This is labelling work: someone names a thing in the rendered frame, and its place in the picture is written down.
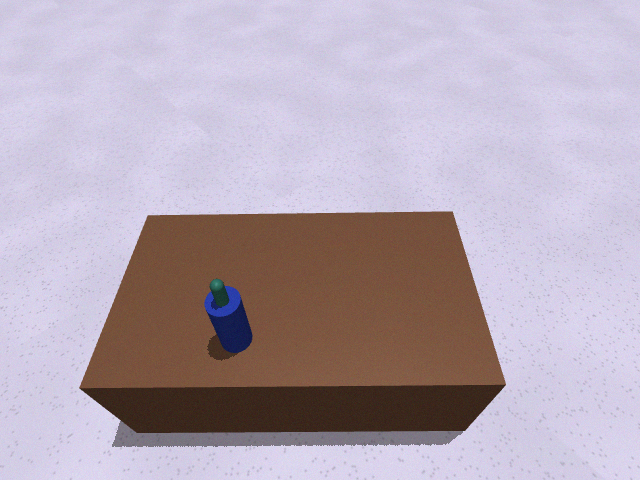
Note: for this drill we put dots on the bottle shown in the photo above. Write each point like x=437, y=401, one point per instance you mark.
x=226, y=311

